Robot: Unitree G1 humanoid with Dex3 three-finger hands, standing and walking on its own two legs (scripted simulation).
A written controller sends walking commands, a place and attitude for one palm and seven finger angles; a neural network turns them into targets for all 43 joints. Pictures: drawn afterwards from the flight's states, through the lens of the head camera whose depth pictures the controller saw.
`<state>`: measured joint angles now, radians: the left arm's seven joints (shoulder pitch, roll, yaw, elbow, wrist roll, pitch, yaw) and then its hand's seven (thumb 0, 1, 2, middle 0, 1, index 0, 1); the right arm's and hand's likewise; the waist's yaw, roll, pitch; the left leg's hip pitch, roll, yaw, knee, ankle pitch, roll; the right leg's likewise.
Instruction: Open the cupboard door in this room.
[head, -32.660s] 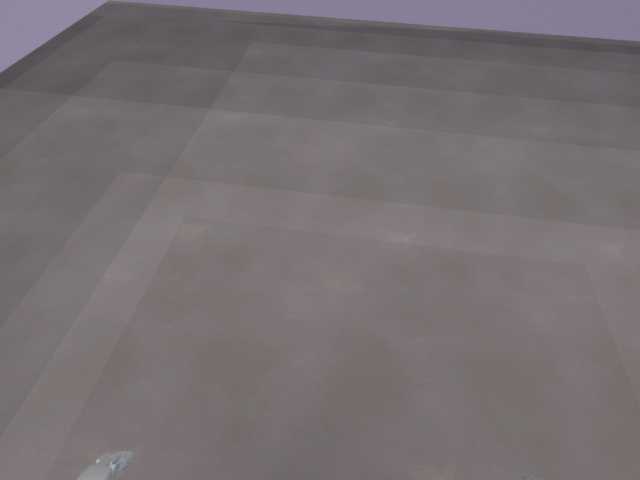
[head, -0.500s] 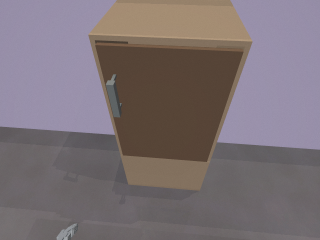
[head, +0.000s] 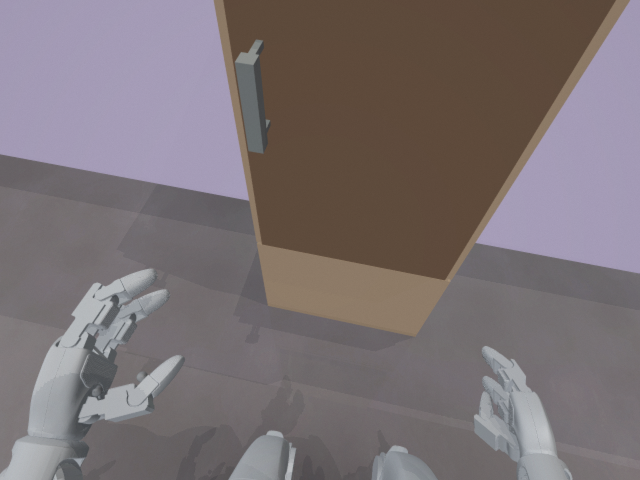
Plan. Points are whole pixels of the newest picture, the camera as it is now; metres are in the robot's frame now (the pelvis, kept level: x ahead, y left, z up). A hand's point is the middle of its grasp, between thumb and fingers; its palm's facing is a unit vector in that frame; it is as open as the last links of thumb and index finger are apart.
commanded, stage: raise the hand with hooked fingers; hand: left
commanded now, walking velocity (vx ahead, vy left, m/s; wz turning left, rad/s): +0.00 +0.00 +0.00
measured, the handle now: (257, 98) +0.58 +0.17 +0.13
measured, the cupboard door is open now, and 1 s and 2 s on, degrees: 0 0 0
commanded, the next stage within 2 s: move the hooked fingers beside the handle in 1.48 s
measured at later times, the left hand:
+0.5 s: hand (133, 314) +0.26 +0.23 +0.09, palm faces -0.12 -0.99 -0.06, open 12.8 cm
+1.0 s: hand (84, 224) +0.31 +0.28 +0.15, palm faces -0.03 -1.00 -0.04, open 14.0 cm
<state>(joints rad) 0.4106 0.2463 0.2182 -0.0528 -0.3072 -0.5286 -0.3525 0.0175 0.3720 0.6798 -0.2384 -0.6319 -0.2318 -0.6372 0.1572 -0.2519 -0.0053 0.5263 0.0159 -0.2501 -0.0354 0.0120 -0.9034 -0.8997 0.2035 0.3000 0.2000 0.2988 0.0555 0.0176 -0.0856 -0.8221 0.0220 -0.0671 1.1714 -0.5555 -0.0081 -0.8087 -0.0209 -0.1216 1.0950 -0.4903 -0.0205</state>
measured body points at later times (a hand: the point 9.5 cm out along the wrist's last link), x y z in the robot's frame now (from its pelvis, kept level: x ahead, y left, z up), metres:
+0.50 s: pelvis +0.01 +0.02 +0.03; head +0.06 +0.03 +0.48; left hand +0.26 +0.29 +0.09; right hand +0.17 -0.25 -0.03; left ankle +0.01 +0.12 -0.65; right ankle +0.03 -0.11 -0.65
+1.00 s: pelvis +0.02 +0.01 +0.05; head +0.05 +0.02 +0.50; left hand +0.31 +0.34 +0.16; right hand +0.17 -0.23 -0.03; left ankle +0.01 +0.12 -0.65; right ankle +0.03 -0.11 -0.65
